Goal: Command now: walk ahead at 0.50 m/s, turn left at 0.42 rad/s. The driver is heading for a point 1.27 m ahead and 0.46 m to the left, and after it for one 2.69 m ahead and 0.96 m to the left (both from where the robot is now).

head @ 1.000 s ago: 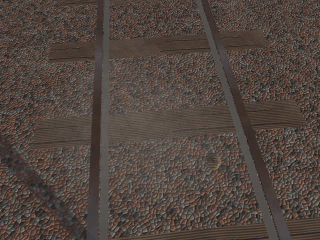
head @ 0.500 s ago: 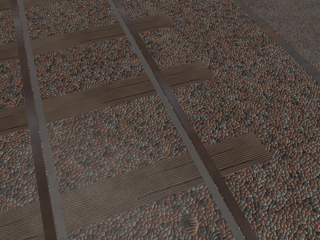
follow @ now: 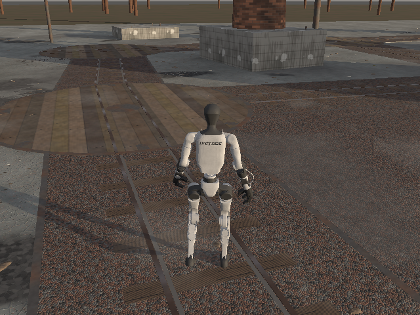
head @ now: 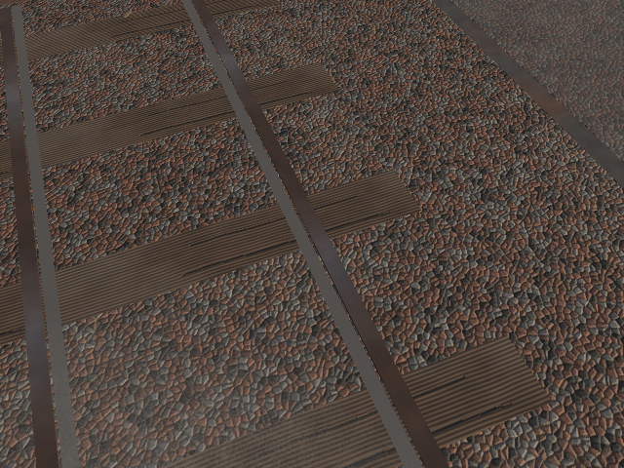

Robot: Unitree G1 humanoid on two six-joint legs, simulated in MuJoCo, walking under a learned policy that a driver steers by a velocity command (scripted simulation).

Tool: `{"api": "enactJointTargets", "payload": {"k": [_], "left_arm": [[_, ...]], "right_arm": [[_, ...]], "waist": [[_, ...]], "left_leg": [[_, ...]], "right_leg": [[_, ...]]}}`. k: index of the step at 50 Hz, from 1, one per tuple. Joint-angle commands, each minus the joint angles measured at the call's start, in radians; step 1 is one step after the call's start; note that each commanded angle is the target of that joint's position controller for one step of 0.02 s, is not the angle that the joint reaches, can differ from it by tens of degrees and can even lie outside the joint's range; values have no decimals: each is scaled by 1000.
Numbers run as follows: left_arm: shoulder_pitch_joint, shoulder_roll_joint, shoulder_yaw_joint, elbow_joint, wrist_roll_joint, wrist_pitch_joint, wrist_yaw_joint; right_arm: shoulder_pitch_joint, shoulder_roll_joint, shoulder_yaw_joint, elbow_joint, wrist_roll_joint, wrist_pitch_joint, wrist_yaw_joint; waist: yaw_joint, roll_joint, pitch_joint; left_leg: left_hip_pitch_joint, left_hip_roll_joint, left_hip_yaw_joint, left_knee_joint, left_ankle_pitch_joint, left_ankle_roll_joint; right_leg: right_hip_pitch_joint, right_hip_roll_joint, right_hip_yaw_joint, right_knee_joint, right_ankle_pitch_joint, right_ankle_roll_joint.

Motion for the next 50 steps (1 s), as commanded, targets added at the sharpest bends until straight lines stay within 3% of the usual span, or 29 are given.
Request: {"api": "enactJointTargets", "payload": {"k": [1, 4, 8, 11, 14, 16, 17, 18, 19, 20, 21, 22, 23, 24, 25, 28, 30, 34, 38, 41, 42, 43, 44, 45, 46, 47, 48, 49, 50], "left_arm": [[49, 99, 36, -9, 5, -19, 1], [46, 126, 51, 17, 8, -32, 13], [66, 167, 65, 46, 5, -26, 26], [103, 197, 76, 67, -9, -16, 31], [129, 222, 87, 90, -26, 1, 31], [121, 254, 95, 93, -35, 16, 33], [108, 262, 96, 92, -40, 26, 34], [117, 240, 85, 89, -38, 31, 37], [145, 172, 59, 64, 1, 24, 39], [213, 64, 22, 10, 15, -8, 30], [80, 166, 38, -1, -31, -38, 20], [24, 186, 43, -21, -54, -52, 16], [23, 176, 39, -8, -32, -58, 24], [31, 182, 47, 2, -6, -56, 32], [50, 187, 52, 7, 0, -44, 31], [43, 152, 46, -2, 10, -15, 30], [-29, 131, 37, -25, 13, -10, 30], [-170, 100, 20, -57, 2, -21, 13], [-231, 121, 21, -73, -9, -39, -14], [-196, 146, 31, -71, -9, -49, -21], [-140, 157, 39, -57, -7, -53, -18], [-40, 187, 54, -32, 1, -57, -12], [117, 236, 67, -16, 15, -59, -6], [235, 313, 91, 31, 18, -46, -11], [250, 227, 70, 42, -17, -42, -19], [195, 172, 53, 35, -23, -36, -15], [139, 158, 44, 23, -9, -27, -11], [101, 139, 36, 26, -2, -22, -11], [83, 124, 27, 26, 6, -24, -9]], "right_arm": [[-30, -60, -21, -91, 0, 9, 0], [-74, -29, -17, -122, -7, 30, 4], [-177, -9, -5, -160, -12, 28, 28], [-273, -13, -1, -199, -14, 28, 45], [-326, -36, -7, -236, -14, 32, 57], [-288, -66, -23, -245, -16, 36, 59], [-186, -95, -43, -224, -13, 38, 56], [-17, -157, -79, -176, -9, 41, 45], [111, -267, -113, -152, -3, 52, 22], [49, -340, -109, -186, -8, 36, 27], [71, -248, -85, -202, -10, 20, 37], [42, -200, -71, -190, -14, 7, 39], [-16, -167, -60, -199, -11, 2, 36], [-83, -135, -51, -213, -18, 3, 32], [-119, -113, -42, -233, -31, 3, 27], [-110, -127, -47, -234, -27, -5, 11], [-75, -144, -52, -221, -21, -5, -4], [-18, -147, -54, -200, -12, 6, -18], [47, -132, -50, -169, -9, 13, -22], [56, -133, -51, -156, -16, 21, -24], [41, -131, -50, -158, -16, 24, -22], [30, -107, -41, -166, -19, 24, -19], [21, -73, -23, -189, -32, 22, -18], [170, -9, -4, -192, -7, 10, -18], [153, -74, -9, -181, -1, 1, -18], [37, -132, -25, -196, 3, -1, -15], [-40, -125, -21, -216, -6, -3, -15], [-87, -113, -22, -231, -22, -7, -11], [-83, -101, -24, -231, -27, -8, -8]], "waist": [[33, -166, -25], [17, -114, 5], [44, -95, 32], [77, -83, 59], [83, -87, 76], [45, -111, 29], [-19, -109, -33], [-98, -83, -123], [-123, 92, -205], [-2, 258, -328], [-90, 102, -338], [-80, 77, -204], [-39, 2, -136], [4, -3, -91], [35, 15, -81], [51, 10, -65], [31, 5, -38], [-26, 42, -9], [-55, 55, 2], [-32, 90, 5], [2, 100, -13], [52, 86, -82], [123, 11, -228], [84, -299, -359], [105, -288, -316], [124, -178, -163], [108, -99, -89], [86, -75, -22], [58, -99, -13]], "left_leg": [[-255, 95, -57, 28, 99, -7], [-280, 98, -61, -50, 185, -27], [-250, 85, -22, -282, 383, -21], [-227, 68, 24, -403, 410, 2], [-229, 49, 60, -466, 319, 42], [-124, -11, 120, -480, 215, 82], [19, -63, 157, -511, 207, 109], [271, -119, 164, -551, 250, 146], [553, 59, -129, -573, 305, 216], [779, 259, -726, -753, 44, 404], [780, 280, -771, -860, -28, 376], [686, 257, -634, -862, 31, 338], [545, 213, -520, -851, 124, 303], [409, 174, -425, -854, 233, 279], [327, 147, -377, -876, 300, 273], [230, 115, -294, -912, 452, 287], [215, 91, -252, -917, 478, 271], [195, 44, -219, -900, 371, 216], [282, 91, -279, -841, 327, 205], [368, 131, -330, -772, 418, 187], [377, 117, -323, -721, 521, 173], [360, 65, -287, -599, 634, 147], [236, 8, -227, -344, 522, 111], [-140, -149, -119, 14, 51, 26], [-295, -124, -163, 137, -170, 19], [-355, -77, -160, 178, -92, 21], [-338, -35, -113, 154, -20, 23], [-325, -3, -91, 85, 32, 20], [-274, 29, -85, 31, 70, 20]], "right_leg": [[226, -271, 258, -304, 69, -173], [200, -278, 139, -346, 195, -184], [213, -252, -12, -358, 221, -157], [257, -267, -72, -351, 211, -136], [351, -296, -103, -294, 273, -112], [388, -294, -136, -162, 576, -90], [374, -272, -166, -7, 729, -70], [279, -226, -195, 220, 736, -34], [2, -169, -203, 569, 278, 24], [-362, 37, -3, 851, -440, 71], [-467, 7, 147, 918, -400, 49], [-535, -31, 133, 883, -304, 24], [-488, -77, 135, 806, -219, 12], [-408, -105, 139, 720, -162, 16], [-339, -121, 147, 685, -126, 19], [-295, -106, 123, 568, -55, 55], [-319, -87, 116, 438, 57, 78], [-247, -25, 109, 150, 271, 85], [-213, -9, 118, 33, 295, 59], [-173, -3, 105, -2, 170, 14], [-95, 13, 80, -36, 150, -10], [66, 4, 80, -49, 170, -47], [330, -138, 225, -5, 192, -116], [685, -342, 664, -71, -15, -288], [688, -377, 839, -175, -250, -290], [563, -344, 709, -194, -295, -247], [438, -303, 590, -209, -219, -220], [329, -265, 509, -237, -120, -217], [266, -234, 451, -258, -37, -206]]}}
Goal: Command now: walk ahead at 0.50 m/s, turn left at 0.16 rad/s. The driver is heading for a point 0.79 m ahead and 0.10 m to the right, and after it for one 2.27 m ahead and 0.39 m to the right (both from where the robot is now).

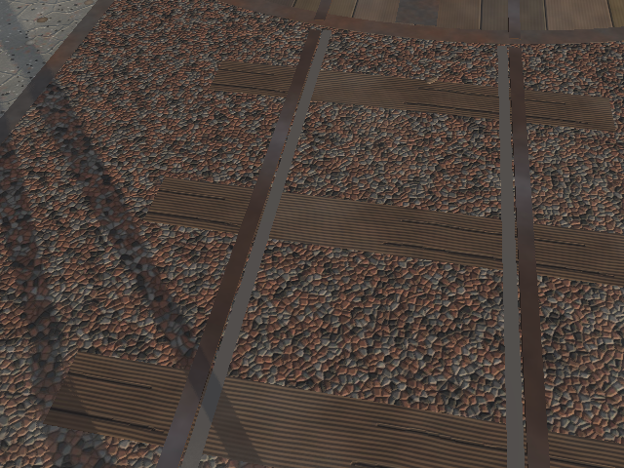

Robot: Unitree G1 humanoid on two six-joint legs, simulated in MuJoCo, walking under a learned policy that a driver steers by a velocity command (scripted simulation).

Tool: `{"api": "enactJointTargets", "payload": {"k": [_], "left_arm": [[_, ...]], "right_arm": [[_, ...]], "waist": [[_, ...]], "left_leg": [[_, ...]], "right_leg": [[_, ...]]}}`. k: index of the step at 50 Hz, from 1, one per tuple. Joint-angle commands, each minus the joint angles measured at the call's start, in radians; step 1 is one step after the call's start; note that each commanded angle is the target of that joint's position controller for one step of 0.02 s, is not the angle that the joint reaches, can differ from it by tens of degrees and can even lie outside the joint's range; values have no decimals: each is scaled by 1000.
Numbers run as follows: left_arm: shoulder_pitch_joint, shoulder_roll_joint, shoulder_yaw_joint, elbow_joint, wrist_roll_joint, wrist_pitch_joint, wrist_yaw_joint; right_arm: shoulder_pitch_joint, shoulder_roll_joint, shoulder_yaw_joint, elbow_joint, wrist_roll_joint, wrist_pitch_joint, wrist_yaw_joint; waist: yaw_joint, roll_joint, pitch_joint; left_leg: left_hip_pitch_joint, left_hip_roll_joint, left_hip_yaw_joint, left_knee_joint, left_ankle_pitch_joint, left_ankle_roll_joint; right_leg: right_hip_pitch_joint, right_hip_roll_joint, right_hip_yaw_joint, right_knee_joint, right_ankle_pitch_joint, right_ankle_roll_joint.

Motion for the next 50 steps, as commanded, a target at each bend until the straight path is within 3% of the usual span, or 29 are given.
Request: {"api": "enactJointTargets", "payload": {"k": [1, 5, 8, 11, 14, 16, 17, 18, 19, 20, 21, 22, 23, 24, 25, 27, 29, 35, 38, 40, 42, 43, 44, 45, 46, 47, 48, 49, 50], "left_arm": [[56, 94, 18, -29, 8, -2, 6], [82, 146, 30, 1, -10, -5, 13], [109, 166, 33, 21, -17, 6, 19], [170, 179, 33, 52, -25, 16, 19], [210, 187, 34, 79, -29, 32, 21], [209, 203, 39, 89, -30, 44, 26], [194, 213, 41, 89, -31, 49, 29], [183, 206, 37, 88, -31, 53, 32], [175, 173, 22, 74, -18, 52, 35], [247, 78, -9, 39, -3, 36, 34], [260, 85, -13, 48, -11, 15, 28], [193, 168, 10, 33, -36, 4, 19], [118, 170, 9, 15, -41, -1, 16], [84, 158, 9, 10, -28, 1, 18], [88, 153, 15, 14, -16, 10, 21], [128, 113, 8, 29, -14, 32, 21], [104, 97, 5, 22, -11, 46, 25], [-78, 66, -9, -21, -20, 40, 6], [-158, 64, -12, -60, -24, 38, -8], [-186, 65, -10, -84, -15, 36, -21], [-159, 91, 3, -100, -6, 33, -37], [-100, 115, 15, -93, -3, 32, -41], [22, 149, 37, -63, -3, 31, -40], [133, 213, 64, -44, -2, 34, -25], [170, 323, 83, -53, 3, 46, -4], [175, 297, 69, -88, 3, 48, -4], [144, 241, 59, -107, 3, 58, -3], [84, 203, 50, -112, -9, 63, 1], [38, 177, 43, -116, -18, 71, 7]], "right_arm": [[-56, -100, -29, -103, -8, -25, 6], [-115, -48, -10, -124, -16, -22, 8], [-208, -28, 1, -139, -14, -31, 15], [-297, -29, 3, -159, -4, -39, 26], [-359, -43, -1, -186, 2, -44, 40], [-347, -62, -9, -190, 1, -48, 47], [-296, -81, -18, -178, -2, -50, 47], [-180, -114, -38, -143, -7, -49, 41], [-16, -167, -60, -104, -14, -46, 31], [104, -266, -81, -90, -36, -38, 23], [133, -226, -70, -76, -16, -33, 26], [76, -170, -49, -77, -8, -31, 27], [17, -142, -39, -84, -8, -30, 26], [-41, -121, -32, -85, -17, -31, 30], [-80, -95, -24, -88, -24, -38, 34], [-107, -93, -25, -81, -23, -49, 37], [-101, -112, -32, -60, -21, -61, 33], [-40, -147, -40, -3, -26, -64, 13], [9, -160, -45, 32, -18, -54, 9], [3, -158, -44, 45, -17, -37, 2], [-17, -181, -50, 42, -11, -15, -13], [-28, -192, -54, 35, -7, -5, -23], [-47, -192, -53, 26, -5, 7, -33], [-29, -175, -45, 13, -12, 6, -39], [81, -73, -12, -22, -66, -9, -30], [115, -81, 4, -24, -54, -32, -10], [21, -161, -18, -26, -15, -39, 1], [-55, -153, -16, -55, -2, -37, -2], [-83, -144, -17, -51, -13, -26, -15]], "waist": [[20, -118, -16], [22, -108, -4], [54, -100, 7], [91, -99, 21], [99, -107, 41], [73, -119, 33], [35, -124, 4], [-28, -112, -67], [-101, -84, -187], [-99, 121, -339], [-101, 241, -415], [-101, 153, -266], [-82, 96, -157], [-50, 39, -83], [-17, 46, -51], [23, 65, -42], [33, 49, -21], [-36, 14, 33], [-69, 4, 58], [-67, 1, 69], [-39, 41, 27], [-8, 61, -21], [56, 50, -86], [107, -8, -160], [35, -269, -297], [51, -275, -500], [98, -133, -466], [81, -87, -329], [52, -22, -214]], "left_leg": [[-286, 125, -16, -34, 86, -9], [-291, 148, 30, -227, 177, -39], [-249, 135, 56, -424, 353, -46], [-196, 105, 80, -552, 454, -46], [-205, 90, 79, -619, 413, -21], [-166, 77, 85, -655, 346, 7], [-80, 56, 105, -680, 328, 25], [91, 31, 130, -709, 341, 53], [356, 102, 63, -671, 371, 98], [734, 356, -333, -680, 288, 228], [796, 437, -636, -819, 159, 303], [692, 404, -533, -844, 76, 262], [552, 358, -395, -864, 107, 230], [417, 316, -309, -901, 173, 215], [324, 284, -250, -934, 251, 203], [224, 262, -183, -988, 336, 214], [199, 258, -111, -1022, 398, 223], [236, 233, 85, -1061, 436, 161], [335, 267, 122, -1050, 436, 149], [395, 276, 159, -979, 604, 127], [446, 279, 182, -855, 872, 94], [458, 269, 192, -760, 1014, 74], [433, 238, 218, -595, 1066, 44], [301, 181, 242, -364, 908, -10], [-66, 47, 240, 17, 97, -81], [-259, -61, 48, 258, -314, -103], [-288, 14, -36, 281, -238, -84], [-328, 49, -10, 218, -159, -74], [-322, 81, 6, 147, -108, -83]], "right_leg": [[246, -276, 373, -276, -6, -176], [207, -268, 253, -330, 160, -200], [203, -234, 161, -340, 204, -170], [225, -234, 127, -326, 212, -153], [310, -277, 144, -289, 231, -140], [362, -300, 149, -240, 309, -121], [369, -292, 133, -177, 437, -107], [344, -254, 93, -44, 572, -85], [216, -209, 54, 172, 504, -50], [-159, -73, -11, 556, 115, 21], [-337, -12, 98, 740, -405, 32], [-437, -76, 128, 811, -372, 24], [-442, -122, 98, 785, -284, 17], [-413, -153, 81, 723, -214, 21], [-356, -181, 89, 669, -162, 26], [-277, -192, 83, 626, -113, 44], [-300, -196, 81, 564, -43, 63], [-296, -160, 65, 235, 275, 55], [-322, -142, 58, 149, 286, 35], [-322, -121, 37, 97, 239, 17], [-262, -79, -11, 84, 146, -5], [-183, -43, -40, 83, 105, -19], [-36, -3, -58, 33, 140, -41], [184, -36, 17, -9, 356, -83], [564, -302, 364, 110, 824, -232], [745, -455, 718, 17, 810, -399], [671, -391, 586, -11, 725, -346], [538, -339, 473, -30, 636, -299], [379, -296, 403, -67, 579, -263]]}}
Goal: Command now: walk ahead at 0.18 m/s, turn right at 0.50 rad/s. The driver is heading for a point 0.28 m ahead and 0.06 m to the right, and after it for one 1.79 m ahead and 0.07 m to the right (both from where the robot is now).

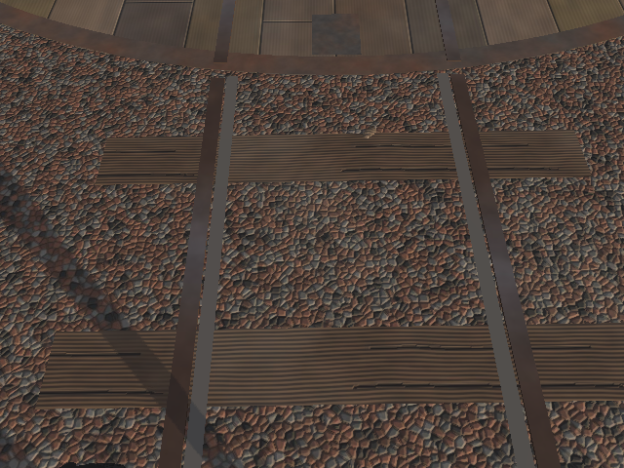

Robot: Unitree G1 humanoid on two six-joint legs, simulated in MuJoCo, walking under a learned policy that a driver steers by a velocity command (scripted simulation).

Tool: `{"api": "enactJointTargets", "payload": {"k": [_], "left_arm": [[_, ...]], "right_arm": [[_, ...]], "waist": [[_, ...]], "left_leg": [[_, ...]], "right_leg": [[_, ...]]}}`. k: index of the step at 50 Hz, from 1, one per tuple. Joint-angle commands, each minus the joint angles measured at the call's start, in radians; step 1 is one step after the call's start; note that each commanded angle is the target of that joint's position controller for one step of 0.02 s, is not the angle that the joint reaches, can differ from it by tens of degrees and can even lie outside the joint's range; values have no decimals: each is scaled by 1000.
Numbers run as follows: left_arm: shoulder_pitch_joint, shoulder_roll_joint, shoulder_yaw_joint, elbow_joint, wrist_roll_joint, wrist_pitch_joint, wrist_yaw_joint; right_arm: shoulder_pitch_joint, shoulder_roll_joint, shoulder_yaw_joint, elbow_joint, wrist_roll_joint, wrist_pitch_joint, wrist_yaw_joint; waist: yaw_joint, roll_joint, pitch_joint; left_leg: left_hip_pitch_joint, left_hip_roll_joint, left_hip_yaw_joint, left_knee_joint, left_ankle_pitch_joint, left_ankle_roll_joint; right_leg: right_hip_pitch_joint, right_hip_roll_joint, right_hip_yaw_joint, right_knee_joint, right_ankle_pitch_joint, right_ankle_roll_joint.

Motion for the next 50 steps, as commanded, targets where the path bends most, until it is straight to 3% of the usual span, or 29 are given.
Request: {"api": "enactJointTargets", "payload": {"k": [1, 2, 4, 6, 10, 12, 15, 17, 18, 19, 20, 21, 22, 23, 24, 26, 28, 31, 34, 36, 37, 38, 39, 40, 41, 42, 44, 47, 50], "left_arm": [[86, 136, 44, -61, -9, 15, 23], [65, 139, 45, -71, 4, 21, 25], [39, 153, 53, -80, 13, 25, 30], [45, 169, 60, -80, 7, 30, 42], [33, 170, 62, -90, -7, 61, 66], [36, 168, 62, -93, -5, 72, 69], [49, 161, 62, -96, -7, 81, 67], [32, 142, 56, -103, -19, 88, 68], [67, 101, 44, -105, -16, 89, 69], [110, 61, 35, -129, -15, 83, 65], [108, 146, 58, -124, 0, 70, 62], [121, 195, 78, -102, -9, 71, 60], [134, 187, 83, -79, -14, 82, 63], [139, 168, 80, -71, -14, 96, 68], [134, 139, 73, -73, -17, 105, 66], [89, 99, 60, -98, -24, 109, 62], [40, 81, 52, -126, -24, 106, 57], [21, 69, 44, -146, -19, 104, 42], [37, 90, 53, -149, -19, 111, 29], [86, 70, 52, -129, -12, 110, 24], [128, 67, 53, -108, -6, 107, 26], [153, 96, 55, -103, -1, 104, 34], [145, 173, 59, -123, 11, 102, 52], [134, 101, 34, -114, 48, 81, 45], [94, 73, 24, -102, 56, 62, 37], [52, 70, 24, -84, 48, 48, 37], [1, 67, 21, -66, 33, 33, 43], [-7, 75, 27, -49, 27, 37, 64], [11, 85, 35, -30, 19, 55, 79]], "right_arm": [[2, -135, -33, -91, -3, 2, -17], [17, -132, -35, -94, -3, 18, -20], [51, -100, -30, -87, -8, 31, -27], [35, -88, -26, -92, -14, 36, -34], [-41, -83, -26, -112, -7, 45, -30], [-76, -83, -27, -126, -4, 41, -24], [-85, -93, -34, -136, 2, 22, -12], [-27, -99, -44, -120, 3, 8, -5], [-5, -156, -59, -122, -11, 7, -9], [-50, -249, -81, -130, -39, 22, -15], [-38, -199, -75, -139, -54, 24, -13], [-64, -151, -60, -154, -45, 24, -16], [-100, -121, -54, -160, -30, 27, -18], [-121, -103, -49, -164, -14, 31, -22], [-125, -98, -46, -165, -9, 36, -26], [-107, -107, -51, -159, -16, 48, -31], [-77, -124, -60, -150, -18, 57, -36], [-87, -160, -77, -148, -11, 64, -31], [-92, -177, -86, -140, 5, 63, -18], [-102, -174, -81, -125, 26, 62, -12], [-91, -146, -70, -110, 35, 61, -8], [-41, -85, -48, -89, 18, 53, 2], [-23, 2, -10, -115, -46, 42, 22], [-85, -56, -30, -117, -21, 46, 10], [-97, -106, -43, -102, 6, 55, 5], [-84, -108, -49, -84, 14, 65, 0], [-38, -114, -58, -42, 8, 85, -14], [-18, -119, -65, -37, 23, 89, -20], [-53, -92, -58, -60, 24, 95, -22]], "waist": [[30, -2, -221], [2, -39, -198], [-23, -71, -196], [-19, -76, -221], [5, -103, -225], [19, -128, -199], [27, -158, -189], [-14, -155, -183], [0, -70, -203], [68, 241, -163], [31, 277, -174], [35, 188, -166], [47, 136, -147], [46, 129, -132], [41, 134, -119], [17, 160, -107], [-13, 187, -127], [-24, 207, -156], [-21, 216, -157], [14, 194, -154], [35, 164, -155], [25, 46, -189], [-16, -272, -225], [43, -227, -239], [34, -164, -183], [19, -164, -149], [5, -161, -109], [7, -147, -99], [37, -121, -88]], "left_leg": [[-293, 67, -70, 43, 69, -12], [-228, 66, -66, 4, 87, -16], [-168, 48, -47, -94, 111, -34], [-160, 33, -49, -184, 161, -50], [-127, 11, -70, -332, 280, -57], [-109, -3, -77, -411, 281, -51], [-62, -22, -81, -553, 249, -31], [69, -10, -66, -788, 380, 1], [181, 137, -169, -847, 437, 53], [246, 339, -404, -878, 650, 196], [225, 436, -523, -895, 734, 311], [208, 401, -434, -875, 736, 303], [200, 332, -329, -855, 708, 257], [205, 291, -260, -846, 686, 227], [198, 271, -209, -849, 702, 222], [211, 239, -131, -866, 695, 226], [269, 261, -111, -864, 707, 244], [256, 291, -68, -860, 717, 251], [245, 315, -49, -844, 695, 246], [207, 296, -43, -788, 684, 221], [153, 269, -21, -743, 640, 181], [36, 213, 36, -651, 476, 95], [-167, 106, 121, -431, -23, -10], [-147, 103, 10, -341, -115, -34], [-120, 109, -13, -288, -78, -38], [-132, 104, -23, -273, -22, -39], [-98, 90, -56, -240, 69, -53], [-119, 61, -41, -201, 108, -66], [-167, 74, -19, -238, 88, -71]], "right_leg": [[398, -281, 355, -179, 460, -225], [299, -257, 342, -210, 420, -219], [203, -228, 300, -224, 450, -218], [194, -218, 295, -212, 449, -210], [169, -178, 335, -217, 108, -158], [166, -169, 376, -216, -11, -144], [221, -175, 450, -165, 32, -132], [215, -136, 460, -96, 53, -86], [144, -81, 406, 14, -115, -33], [-60, 88, 198, 200, -429, 34], [-122, 59, 148, 442, -538, 83], [-121, 25, 155, 564, -479, 103], [-125, 10, 138, 614, -422, 124], [-141, -2, 125, 655, -375, 143], [-144, -9, 109, 672, -343, 158], [-138, -22, 52, 593, -295, 173], [-125, -48, 33, 488, -293, 181], [-2, -76, -6, 326, -299, 165], [86, -70, -47, 190, -276, 135], [208, -45, -56, -21, -173, 86], [321, -28, -56, -167, -59, 54], [496, -113, 66, -219, 129, 25], [627, -382, 335, -166, 549, -72], [447, -443, 347, -196, 446, -213], [391, -381, 279, -225, 322, -202], [374, -333, 219, -234, 236, -159], [326, -303, 145, -242, 261, -126], [359, -306, 91, -234, 292, -141], [417, -345, 105, -236, 233, -165]]}}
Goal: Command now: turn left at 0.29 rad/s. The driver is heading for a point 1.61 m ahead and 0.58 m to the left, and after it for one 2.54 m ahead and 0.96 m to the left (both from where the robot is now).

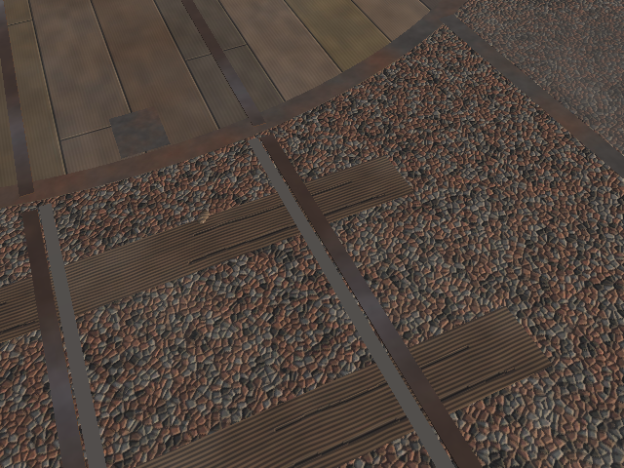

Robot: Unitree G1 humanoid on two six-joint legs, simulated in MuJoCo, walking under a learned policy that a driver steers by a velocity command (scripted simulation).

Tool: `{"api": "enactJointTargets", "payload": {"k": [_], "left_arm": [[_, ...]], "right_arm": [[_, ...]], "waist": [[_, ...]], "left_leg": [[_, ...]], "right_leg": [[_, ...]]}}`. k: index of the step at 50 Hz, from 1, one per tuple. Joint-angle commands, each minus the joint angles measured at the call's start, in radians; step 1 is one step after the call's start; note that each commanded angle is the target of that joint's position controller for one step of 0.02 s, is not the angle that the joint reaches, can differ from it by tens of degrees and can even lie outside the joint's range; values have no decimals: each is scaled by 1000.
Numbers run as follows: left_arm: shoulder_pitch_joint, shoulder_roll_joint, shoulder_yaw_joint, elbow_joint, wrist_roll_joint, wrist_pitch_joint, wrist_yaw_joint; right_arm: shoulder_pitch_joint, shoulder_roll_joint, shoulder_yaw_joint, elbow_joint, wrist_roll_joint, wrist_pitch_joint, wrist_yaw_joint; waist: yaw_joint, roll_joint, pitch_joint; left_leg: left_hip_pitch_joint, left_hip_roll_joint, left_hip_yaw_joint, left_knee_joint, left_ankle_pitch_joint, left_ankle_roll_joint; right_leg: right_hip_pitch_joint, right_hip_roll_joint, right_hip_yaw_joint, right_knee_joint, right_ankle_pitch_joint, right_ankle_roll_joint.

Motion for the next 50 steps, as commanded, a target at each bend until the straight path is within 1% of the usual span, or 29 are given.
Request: {"api": "enactJointTargets", "payload": {"k": [1, 5, 8, 10, 11, 12, 13, 14, 15, 16, 17, 18, 19, 21, 28, 31, 35, 37, 38, 39, 40, 41, 42, 43, 44, 45, 47, 49, 50], "left_arm": [[5, 198, 66, -36, -6, 2, 21], [-17, 220, 79, -23, -7, 12, 18], [-29, 240, 88, -13, -18, 16, 14], [-52, 251, 92, -7, -33, 18, 15], [-55, 248, 93, 2, -43, 20, 16], [-2, 223, 90, 27, -45, 19, 13], [2, 168, 75, 9, -5, 14, 7], [-119, 163, 68, -49, 3, 11, 14], [-131, 204, 81, -43, -11, 11, 15], [-111, 211, 87, -33, -27, 12, 15], [-81, 216, 92, -9, -25, 14, 21], [-67, 232, 97, 0, -17, 15, 27], [-50, 225, 98, 9, -15, 13, 26], [-26, 212, 96, 16, -23, 9, 23], [-62, 200, 88, 2, -26, -7, 22], [-62, 203, 87, -2, -29, -20, 14], [-32, 214, 88, -1, -35, -41, -3], [5, 211, 86, 7, -35, -49, -15], [33, 205, 85, 15, -33, -54, -22], [46, 215, 86, 17, -24, -56, -24], [44, 271, 91, 1, -4, -55, -19], [17, 315, 94, 6, 16, -46, -17], [22, 261, 81, 0, 10, -50, -17], [6, 245, 74, -4, -2, -52, -14], [-13, 237, 71, -1, -14, -49, -11], [-27, 222, 63, 1, -26, -48, -9], [-22, 203, 51, 14, -25, -40, -6], [9, 197, 48, 32, -23, -29, -4], [33, 228, 56, 37, -27, -21, -3]], "right_arm": [[-68, -73, -15, -97, 2, -7, -3], [-70, -62, -9, -123, -2, -3, 11], [-52, -68, -10, -135, 0, 0, 27], [-20, -67, -14, -134, 1, 2, 40], [14, -70, -17, -124, -1, 2, 43], [36, -106, -31, -121, -9, 0, 38], [64, -232, -63, -135, -11, -6, 19], [68, -264, -62, -160, -41, -25, 26], [52, -229, -51, -170, -50, -49, 36], [4, -207, -44, -170, -40, -65, 34], [-48, -185, -41, -177, -20, -67, 29], [-82, -158, -31, -183, -5, -65, 21], [-84, -148, -24, -189, -4, -61, 14], [-69, -147, -23, -198, -11, -56, 8], [-61, -180, -35, -216, -10, -38, -3], [-75, -188, -38, -226, -12, -32, 2], [-109, -183, -38, -243, -9, -21, 8], [-127, -166, -30, -249, -4, -15, 7], [-140, -156, -24, -251, 2, -11, 3], [-122, -136, -17, -246, 2, -11, 0], [-70, -88, -1, -242, -19, -15, 2], [-34, -91, -4, -251, -16, -23, 1], [-37, -164, -24, -242, -28, -28, -3], [-46, -200, -41, -228, -16, -27, -3], [-48, -180, -41, -211, -14, -21, -5], [-50, -156, -36, -203, -15, -13, -7], [-55, -94, -15, -197, -11, -8, -1], [-77, -40, 11, -200, -12, -14, 7], [-111, -32, 18, -206, -9, -19, 12]], "waist": [[60, -162, -47], [58, -159, -59], [45, -168, -79], [14, -172, -91], [-7, -166, -96], [-6, -94, -95], [18, 187, -105], [-34, 266, -107], [-43, 116, -126], [-8, 80, -98], [19, 34, -78], [32, 42, -71], [40, 59, -84], [41, 58, -108], [11, 96, -72], [6, 107, -70], [12, 116, -107], [28, 117, -129], [50, 110, -132], [55, 82, -129], [21, -79, -156], [-26, -281, -95], [7, -256, -102], [14, -201, -80], [8, -169, -72], [12, -169, -58], [15, -178, -58], [40, -214, -88], [70, -242, -68]], "left_leg": [[-101, 23, 9, -8, -13, -6], [-42, 27, 55, -97, -24, 15], [15, 14, 89, -180, -4, 46], [91, -2, 116, -310, 84, 82], [163, -24, 134, -424, 185, 109], [256, -28, 79, -535, 342, 149], [422, 188, -231, -581, 732, 244], [399, 357, -488, -620, 844, 456], [393, 336, -440, -637, 777, 479], [374, 279, -353, -631, 702, 424], [364, 223, -296, -626, 632, 368], [357, 199, -273, -626, 627, 340], [337, 175, -254, -628, 656, 334], [353, 157, -243, -629, 669, 337], [329, 125, -326, -626, 450, 334], [286, 116, -377, -608, 429, 340], [298, 113, -445, -549, 558, 336], [300, 100, -452, -505, 633, 316], [279, 77, -443, -482, 611, 289], [233, 43, -422, -458, 508, 245], [151, -42, -322, -323, 266, 184], [-11, -195, -174, -188, -143, 123], [-33, -147, -155, 10, -242, 71], [-54, -134, -155, 116, -192, 54], [-67, -128, -155, 147, -140, 37], [-82, -121, -161, 147, -101, 23], [-32, -112, -123, 59, -54, 6], [40, -69, -31, -146, -11, 7], [68, -73, 11, -222, -19, 14]], "right_leg": [[135, -305, 187, -137, 365, -199], [131, -332, 161, -129, 407, -214], [138, -348, 135, -100, 465, -201], [122, -339, 98, -49, 448, -160], [91, -318, 62, 3, 394, -119], [21, -266, 3, 103, 245, -43], [-223, -142, -105, 388, -73, 67], [-413, 10, 7, 611, -448, 113], [-441, -12, 116, 736, -443, 108], [-454, -32, 141, 752, -348, 95], [-461, -45, 149, 719, -263, 95], [-456, -52, 156, 693, -199, 102], [-417, -38, 149, 706, -152, 113], [-396, -21, 150, 685, -99, 127], [-356, -2, 179, 399, -68, 158], [-294, 12, 186, 318, -90, 153], [-212, 27, 183, 216, -113, 132], [-135, 24, 165, 104, -57, 113], [-61, 21, 151, -13, 45, 97], [29, -18, 174, -108, 193, 72], [130, -188, 343, -138, 356, 10], [125, -329, 523, -134, 552, -159], [75, -404, 587, -143, 512, -266], [69, -359, 524, -137, 456, -251], [73, -299, 452, -127, 385, -203], [81, -269, 410, -119, 367, -177], [75, -217, 327, -112, 419, -162], [91, -174, 288, -150, 156, -143], [70, -167, 299, -178, 5, -147]]}}
Next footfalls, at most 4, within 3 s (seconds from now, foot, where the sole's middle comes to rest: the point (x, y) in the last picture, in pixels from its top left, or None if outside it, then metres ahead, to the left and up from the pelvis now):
0.24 left None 0.00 0.13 -0.78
0.80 right None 0.11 -0.06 -0.78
1.12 left None -0.04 0.14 -0.78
1.52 right None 0.36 0.07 -0.78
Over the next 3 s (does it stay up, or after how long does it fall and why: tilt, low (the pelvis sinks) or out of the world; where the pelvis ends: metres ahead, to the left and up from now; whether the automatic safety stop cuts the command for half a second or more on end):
stays up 0.86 0.44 0.00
